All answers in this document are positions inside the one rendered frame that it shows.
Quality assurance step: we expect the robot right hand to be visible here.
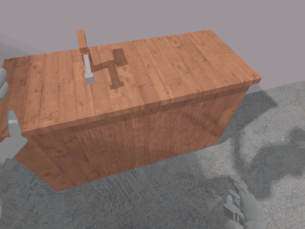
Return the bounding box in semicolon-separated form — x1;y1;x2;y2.
224;174;262;226

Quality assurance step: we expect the counter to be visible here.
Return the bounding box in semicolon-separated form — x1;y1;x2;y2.
0;30;261;192

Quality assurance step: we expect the robot left hand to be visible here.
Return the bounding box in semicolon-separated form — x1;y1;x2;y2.
0;68;28;168

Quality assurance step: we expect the tap lever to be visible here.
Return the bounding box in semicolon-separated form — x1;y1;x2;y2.
83;54;95;84

